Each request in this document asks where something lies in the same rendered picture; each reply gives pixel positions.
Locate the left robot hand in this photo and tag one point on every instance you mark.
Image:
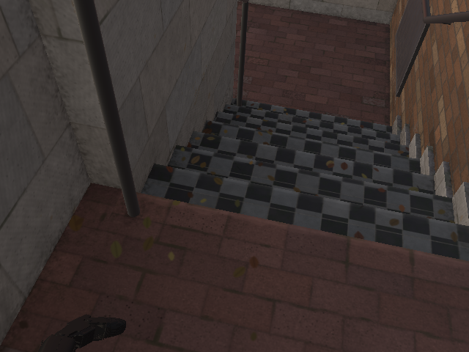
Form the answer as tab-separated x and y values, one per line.
82	331

